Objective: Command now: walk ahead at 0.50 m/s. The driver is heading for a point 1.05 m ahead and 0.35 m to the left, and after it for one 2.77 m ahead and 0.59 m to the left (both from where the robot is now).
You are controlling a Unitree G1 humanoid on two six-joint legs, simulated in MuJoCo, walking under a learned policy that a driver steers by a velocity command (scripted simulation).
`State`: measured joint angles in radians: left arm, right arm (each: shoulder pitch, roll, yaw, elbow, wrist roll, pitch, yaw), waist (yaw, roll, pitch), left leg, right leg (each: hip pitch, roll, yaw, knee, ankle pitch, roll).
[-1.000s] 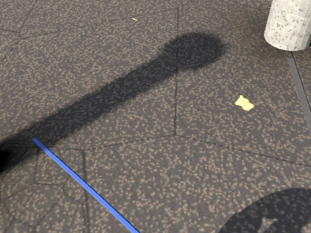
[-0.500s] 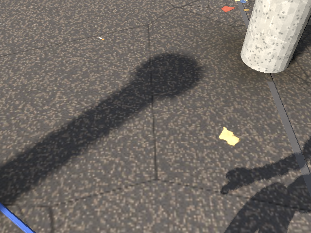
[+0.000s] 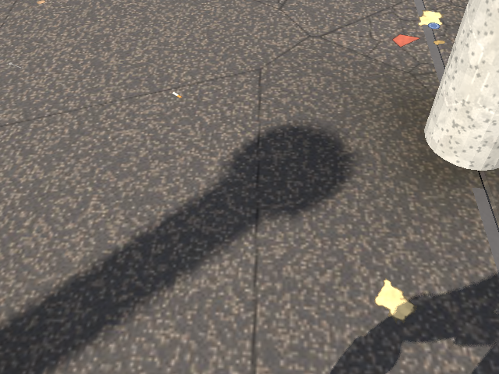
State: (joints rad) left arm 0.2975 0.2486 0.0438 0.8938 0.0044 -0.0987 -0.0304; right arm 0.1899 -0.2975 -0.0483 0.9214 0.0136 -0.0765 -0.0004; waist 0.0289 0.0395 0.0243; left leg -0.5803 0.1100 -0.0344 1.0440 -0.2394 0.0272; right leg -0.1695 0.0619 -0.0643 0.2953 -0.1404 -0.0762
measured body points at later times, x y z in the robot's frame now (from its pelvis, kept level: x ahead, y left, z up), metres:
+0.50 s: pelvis +0.28 +0.07 +0.00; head +0.30 +0.09 +0.44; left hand +0.36 +0.35 -0.14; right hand +0.36 -0.20 -0.13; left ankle +0.32 +0.15 -0.75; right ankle +0.26 -0.09 -0.66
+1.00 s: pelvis +0.56 +0.03 -0.01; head +0.58 +0.02 +0.44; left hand +0.63 +0.31 -0.12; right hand +0.67 -0.24 -0.14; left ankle +0.47 +0.16 -0.66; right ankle +0.62 -0.07 -0.75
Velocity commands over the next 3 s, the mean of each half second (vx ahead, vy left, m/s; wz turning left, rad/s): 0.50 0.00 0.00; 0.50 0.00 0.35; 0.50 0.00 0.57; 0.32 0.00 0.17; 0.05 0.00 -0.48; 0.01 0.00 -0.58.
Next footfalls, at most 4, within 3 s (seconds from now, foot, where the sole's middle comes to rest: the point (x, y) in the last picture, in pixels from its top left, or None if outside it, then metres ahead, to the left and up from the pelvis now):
0.32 left None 0.36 0.15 -0.78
0.84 right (300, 315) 0.66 -0.07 -0.78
1.36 left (187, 261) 0.83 0.27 -0.78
1.84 right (198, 178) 1.17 0.27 -0.78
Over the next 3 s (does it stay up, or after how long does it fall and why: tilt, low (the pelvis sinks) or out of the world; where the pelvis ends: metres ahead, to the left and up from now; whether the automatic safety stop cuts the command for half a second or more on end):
stays up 1.04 0.29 0.00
